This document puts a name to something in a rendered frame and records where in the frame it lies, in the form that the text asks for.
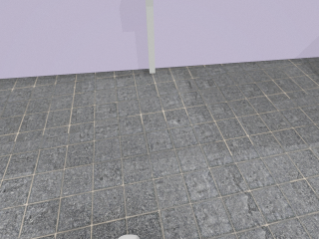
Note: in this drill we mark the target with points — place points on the panel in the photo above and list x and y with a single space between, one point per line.
151 35

